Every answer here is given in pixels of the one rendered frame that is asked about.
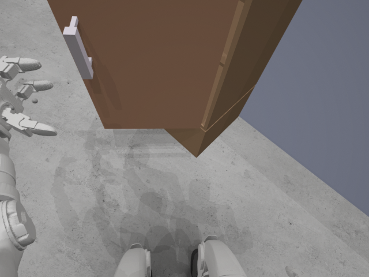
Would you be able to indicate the handle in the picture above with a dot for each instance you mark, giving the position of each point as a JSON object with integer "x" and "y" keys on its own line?
{"x": 76, "y": 47}

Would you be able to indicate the right robot thigh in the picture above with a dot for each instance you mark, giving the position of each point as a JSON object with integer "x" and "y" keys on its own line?
{"x": 216, "y": 258}

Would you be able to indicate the cupboard door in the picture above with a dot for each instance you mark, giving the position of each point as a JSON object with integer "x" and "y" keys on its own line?
{"x": 154, "y": 61}

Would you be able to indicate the robot right shin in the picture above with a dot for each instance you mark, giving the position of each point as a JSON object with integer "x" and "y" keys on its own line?
{"x": 200, "y": 273}

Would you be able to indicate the robot left upper arm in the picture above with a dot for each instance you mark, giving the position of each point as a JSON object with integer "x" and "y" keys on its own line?
{"x": 16, "y": 232}

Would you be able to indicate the robot left forearm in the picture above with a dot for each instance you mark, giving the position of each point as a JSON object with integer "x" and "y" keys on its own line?
{"x": 8, "y": 189}

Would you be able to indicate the robot left hand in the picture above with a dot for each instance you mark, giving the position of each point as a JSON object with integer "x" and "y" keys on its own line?
{"x": 20, "y": 91}

